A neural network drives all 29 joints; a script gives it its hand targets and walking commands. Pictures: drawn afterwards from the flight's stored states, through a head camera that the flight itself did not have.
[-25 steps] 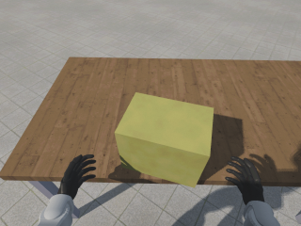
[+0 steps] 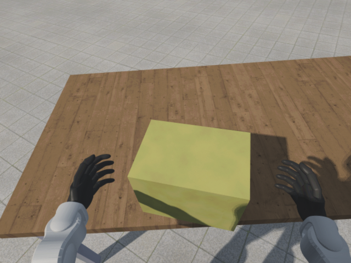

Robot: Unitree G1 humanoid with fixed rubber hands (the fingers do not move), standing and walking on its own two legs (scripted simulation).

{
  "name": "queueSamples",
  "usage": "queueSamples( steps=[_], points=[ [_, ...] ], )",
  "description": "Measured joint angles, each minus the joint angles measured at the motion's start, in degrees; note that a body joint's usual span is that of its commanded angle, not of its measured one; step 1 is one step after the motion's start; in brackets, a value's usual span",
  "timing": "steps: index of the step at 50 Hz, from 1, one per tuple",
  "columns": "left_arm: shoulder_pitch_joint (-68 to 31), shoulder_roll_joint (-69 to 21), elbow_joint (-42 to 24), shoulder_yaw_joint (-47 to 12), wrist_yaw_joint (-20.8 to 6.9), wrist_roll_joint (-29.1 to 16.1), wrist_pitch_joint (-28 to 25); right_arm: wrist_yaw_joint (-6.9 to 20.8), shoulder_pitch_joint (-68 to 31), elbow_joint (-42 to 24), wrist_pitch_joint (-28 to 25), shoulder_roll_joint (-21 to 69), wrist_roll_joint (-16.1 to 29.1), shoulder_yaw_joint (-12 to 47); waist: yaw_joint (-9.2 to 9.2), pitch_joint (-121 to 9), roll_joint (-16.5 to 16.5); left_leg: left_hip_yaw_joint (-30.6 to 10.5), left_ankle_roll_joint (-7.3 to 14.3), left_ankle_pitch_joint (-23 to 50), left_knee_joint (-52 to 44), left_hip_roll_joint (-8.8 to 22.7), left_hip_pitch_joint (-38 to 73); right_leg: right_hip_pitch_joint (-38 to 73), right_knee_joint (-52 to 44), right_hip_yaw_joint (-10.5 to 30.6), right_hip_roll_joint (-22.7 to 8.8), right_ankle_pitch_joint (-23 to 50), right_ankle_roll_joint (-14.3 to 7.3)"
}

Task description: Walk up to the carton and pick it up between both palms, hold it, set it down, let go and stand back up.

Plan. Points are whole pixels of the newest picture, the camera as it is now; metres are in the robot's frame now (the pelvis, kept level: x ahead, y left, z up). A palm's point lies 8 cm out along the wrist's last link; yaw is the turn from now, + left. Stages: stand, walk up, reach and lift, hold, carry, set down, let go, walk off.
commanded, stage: reach and lift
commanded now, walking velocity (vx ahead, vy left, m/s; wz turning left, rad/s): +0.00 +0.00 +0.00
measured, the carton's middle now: (192, 175) +0.33 -0.01 -0.01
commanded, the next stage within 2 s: none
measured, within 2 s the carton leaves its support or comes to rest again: neither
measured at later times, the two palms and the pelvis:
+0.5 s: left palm (80, 149) +0.32 +0.22 +0.12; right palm (306, 169) +0.28 -0.24 +0.09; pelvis -0.05 +0.00 +0.00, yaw +0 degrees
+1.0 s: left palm (94, 154) +0.34 +0.22 +0.07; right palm (287, 157) +0.33 -0.22 +0.07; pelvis -0.05 -0.02 +0.00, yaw +1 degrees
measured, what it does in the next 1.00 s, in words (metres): stands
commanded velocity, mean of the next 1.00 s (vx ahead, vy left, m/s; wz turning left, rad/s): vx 0.00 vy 0.00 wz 0.00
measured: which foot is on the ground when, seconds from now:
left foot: down 0.00-1.00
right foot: down 0.00-1.00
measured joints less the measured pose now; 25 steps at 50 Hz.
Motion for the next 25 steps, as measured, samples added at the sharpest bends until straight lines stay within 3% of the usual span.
queueSamples(
  steps=[8,15,25],
  points=[
    [-7.5,1.3,2.5,1.0,0.8,0.2,4.4,0.8,-8.7,2.9,3.2,0.0,1.4,-0.6,0.14,0.9,-2.2,0.0,-0.3,1.4,0.1,0.5,-2.4,-2.6,0.4,0.1,0.5,1.3,-0.4],
    [-16.8,4.0,7.5,1.6,1.4,-0.5,7.1,0.9,-18.6,9.8,5.4,0.7,1.9,-1.4,-0.17,0.4,-2.8,-0.2,-0.4,2.7,0.6,0.6,-5.1,-5.4,1.1,0.1,0.8,2.5,-0.4],
    [-34.0,7.0,22.5,1.9,1.6,-1.7,9.6,1.4,-32.5,23.1,8.9,0.1,0.6,-3.0,-1.58,-1.4,-1.6,-0.4,-0.1,4.0,1.6,0.1,-8.8,-9.5,3.2,0.0,0.3,3.2,-0.1]
  ],
)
